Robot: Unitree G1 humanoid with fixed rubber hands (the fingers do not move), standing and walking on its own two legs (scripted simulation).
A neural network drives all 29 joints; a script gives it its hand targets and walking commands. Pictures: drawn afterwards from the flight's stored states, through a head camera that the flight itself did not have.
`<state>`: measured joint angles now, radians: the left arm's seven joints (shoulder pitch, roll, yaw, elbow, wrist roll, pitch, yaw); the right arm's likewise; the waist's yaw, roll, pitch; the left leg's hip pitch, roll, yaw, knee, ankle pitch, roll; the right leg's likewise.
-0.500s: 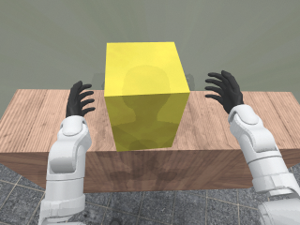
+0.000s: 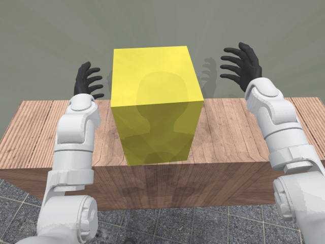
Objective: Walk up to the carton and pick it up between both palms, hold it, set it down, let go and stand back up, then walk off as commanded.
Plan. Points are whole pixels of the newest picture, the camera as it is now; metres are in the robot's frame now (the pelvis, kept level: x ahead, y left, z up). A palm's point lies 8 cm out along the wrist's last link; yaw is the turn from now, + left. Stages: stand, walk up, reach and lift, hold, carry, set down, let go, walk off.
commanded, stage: reach and lift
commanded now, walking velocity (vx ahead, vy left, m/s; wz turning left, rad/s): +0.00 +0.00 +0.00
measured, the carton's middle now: (154, 111) +0.47 +0.03 +0.01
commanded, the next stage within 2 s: none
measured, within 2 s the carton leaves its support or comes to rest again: neither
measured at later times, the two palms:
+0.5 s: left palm (91, 95) +0.42 +0.18 +0.12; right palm (244, 78) +0.45 -0.18 +0.16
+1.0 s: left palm (101, 117) +0.42 +0.18 +0.03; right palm (223, 98) +0.46 -0.16 +0.08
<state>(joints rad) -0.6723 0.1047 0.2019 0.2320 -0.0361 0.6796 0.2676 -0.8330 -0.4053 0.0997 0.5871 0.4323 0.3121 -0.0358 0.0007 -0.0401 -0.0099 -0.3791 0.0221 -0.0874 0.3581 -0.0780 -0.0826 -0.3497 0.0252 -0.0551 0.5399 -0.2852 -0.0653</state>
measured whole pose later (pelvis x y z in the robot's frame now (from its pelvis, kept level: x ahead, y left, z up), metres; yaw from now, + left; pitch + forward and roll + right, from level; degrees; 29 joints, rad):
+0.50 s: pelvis +0.01 +0.00 +0.00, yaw +0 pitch +6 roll +2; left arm -0.79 0.12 0.24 0.68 -0.04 0.37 0.22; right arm -0.95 -0.36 0.16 0.90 0.45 0.20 -0.03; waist 0.00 -0.03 -0.04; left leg -0.38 0.02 -0.09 0.36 -0.09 -0.09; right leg -0.35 0.03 -0.06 0.54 -0.29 -0.07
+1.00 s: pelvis +0.01 +0.00 -0.01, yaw -1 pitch +13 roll +1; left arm -0.79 0.11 0.23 1.15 -0.04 -0.19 0.20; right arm -0.95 -0.23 0.16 1.18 0.39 -0.11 -0.02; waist 0.01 -0.03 -0.09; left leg -0.55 0.05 -0.09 0.45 -0.13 -0.09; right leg -0.49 0.06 -0.05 0.54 -0.28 -0.07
